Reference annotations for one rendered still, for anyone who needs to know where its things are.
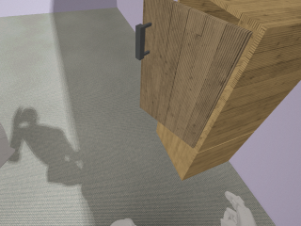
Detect left robot hand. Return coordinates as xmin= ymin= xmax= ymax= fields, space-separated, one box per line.
xmin=0 ymin=122 xmax=15 ymax=168

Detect right robot hand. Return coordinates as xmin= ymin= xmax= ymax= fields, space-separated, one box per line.
xmin=220 ymin=191 xmax=257 ymax=226

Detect cupboard door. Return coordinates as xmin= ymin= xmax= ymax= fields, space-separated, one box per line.
xmin=139 ymin=0 xmax=253 ymax=148

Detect handle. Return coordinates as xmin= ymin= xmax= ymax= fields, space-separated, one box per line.
xmin=135 ymin=22 xmax=152 ymax=60

